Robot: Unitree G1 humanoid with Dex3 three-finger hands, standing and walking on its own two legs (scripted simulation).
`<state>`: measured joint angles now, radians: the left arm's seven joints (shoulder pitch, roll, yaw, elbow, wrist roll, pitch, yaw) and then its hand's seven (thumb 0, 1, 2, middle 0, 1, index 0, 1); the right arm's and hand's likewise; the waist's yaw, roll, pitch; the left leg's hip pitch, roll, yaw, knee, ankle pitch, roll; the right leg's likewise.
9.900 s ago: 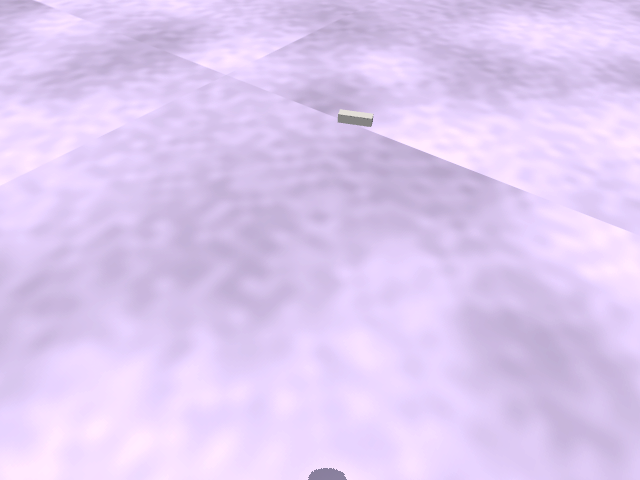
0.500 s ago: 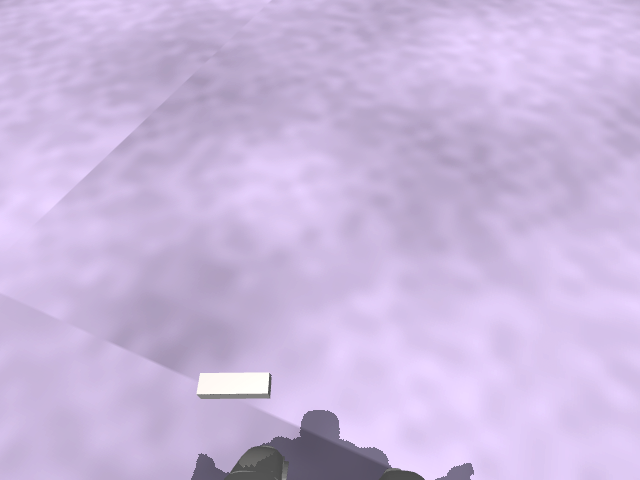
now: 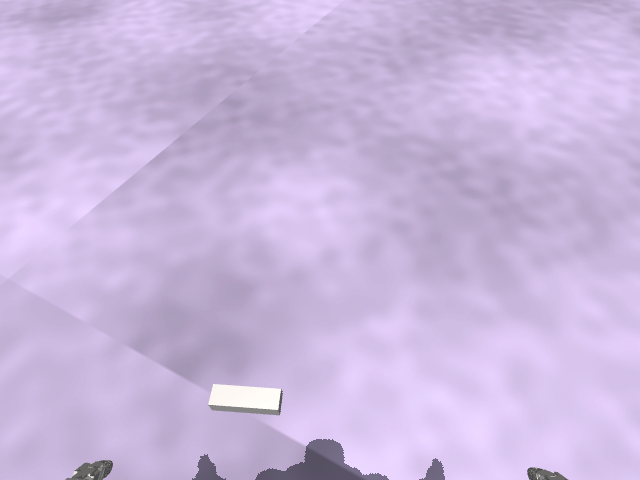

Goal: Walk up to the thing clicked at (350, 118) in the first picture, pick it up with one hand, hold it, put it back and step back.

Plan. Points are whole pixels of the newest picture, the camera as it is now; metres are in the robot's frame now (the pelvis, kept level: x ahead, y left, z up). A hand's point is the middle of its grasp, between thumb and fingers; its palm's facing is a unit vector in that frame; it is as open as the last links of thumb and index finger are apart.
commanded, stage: walk up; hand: left
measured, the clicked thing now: (246, 399) +0.44 +0.26 -0.73
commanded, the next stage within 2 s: stand in 0.92 s
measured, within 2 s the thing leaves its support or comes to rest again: neither
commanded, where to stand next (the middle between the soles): +0.05 +0.02 m, yaw -1 degrees
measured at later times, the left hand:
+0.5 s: hand out of the picture +0.08 +0.26 -0.13, palm faces -0.02 -0.94 -0.35, open 7.4 cm
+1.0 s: hand out of the picture +0.09 +0.26 -0.13, palm faces -0.02 -0.93 -0.37, open 7.4 cm
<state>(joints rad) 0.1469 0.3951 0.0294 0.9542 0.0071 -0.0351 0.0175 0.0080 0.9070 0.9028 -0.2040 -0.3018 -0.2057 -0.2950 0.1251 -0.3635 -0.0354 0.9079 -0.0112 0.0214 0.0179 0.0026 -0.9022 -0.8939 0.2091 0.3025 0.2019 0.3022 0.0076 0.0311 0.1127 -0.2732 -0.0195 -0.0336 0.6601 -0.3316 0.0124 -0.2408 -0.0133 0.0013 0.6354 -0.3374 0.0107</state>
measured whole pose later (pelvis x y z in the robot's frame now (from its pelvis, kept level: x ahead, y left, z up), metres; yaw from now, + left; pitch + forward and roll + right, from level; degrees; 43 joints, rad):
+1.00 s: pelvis +0.00 +0.00 +0.02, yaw -1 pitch -3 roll +0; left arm 0.10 0.36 0.01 1.14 0.01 -0.02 0.00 0.01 0.91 0.90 -0.20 -0.30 -0.21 -0.29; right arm 0.10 -0.35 -0.02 1.12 -0.01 0.00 0.02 0.00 -0.90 -0.89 0.21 0.30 0.20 0.30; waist 0.00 0.01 0.06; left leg -0.12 -0.02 -0.02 0.33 -0.16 0.01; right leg -0.10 -0.02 0.01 0.33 -0.18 0.02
